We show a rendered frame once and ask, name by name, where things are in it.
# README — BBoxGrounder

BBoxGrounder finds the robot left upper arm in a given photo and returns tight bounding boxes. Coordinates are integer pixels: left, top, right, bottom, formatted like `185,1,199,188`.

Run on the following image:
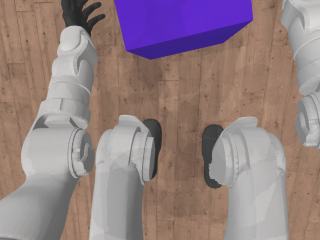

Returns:
0,127,95,240

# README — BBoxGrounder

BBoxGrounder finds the robot left thigh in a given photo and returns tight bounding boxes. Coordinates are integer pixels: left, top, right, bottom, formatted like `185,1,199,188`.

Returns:
89,124,156,240

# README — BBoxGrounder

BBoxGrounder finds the robot left forearm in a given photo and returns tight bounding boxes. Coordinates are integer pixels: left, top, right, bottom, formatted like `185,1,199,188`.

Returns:
21,25,99,173

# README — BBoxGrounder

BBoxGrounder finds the robot left hand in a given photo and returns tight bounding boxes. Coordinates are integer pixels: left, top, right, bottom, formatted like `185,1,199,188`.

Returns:
61,0,106,37

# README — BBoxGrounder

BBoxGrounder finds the robot right upper arm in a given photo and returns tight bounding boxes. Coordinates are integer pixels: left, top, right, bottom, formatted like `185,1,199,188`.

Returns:
295,91,320,154

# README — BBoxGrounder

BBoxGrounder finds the robot right forearm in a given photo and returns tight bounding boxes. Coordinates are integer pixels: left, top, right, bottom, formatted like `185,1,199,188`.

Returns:
280,0,320,96

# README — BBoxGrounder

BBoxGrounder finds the left robot shin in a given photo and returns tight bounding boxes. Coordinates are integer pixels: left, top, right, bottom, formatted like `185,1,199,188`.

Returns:
95,115,152,167

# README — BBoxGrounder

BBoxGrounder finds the carton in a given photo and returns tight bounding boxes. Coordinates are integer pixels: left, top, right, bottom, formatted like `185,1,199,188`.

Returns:
114,0,253,60

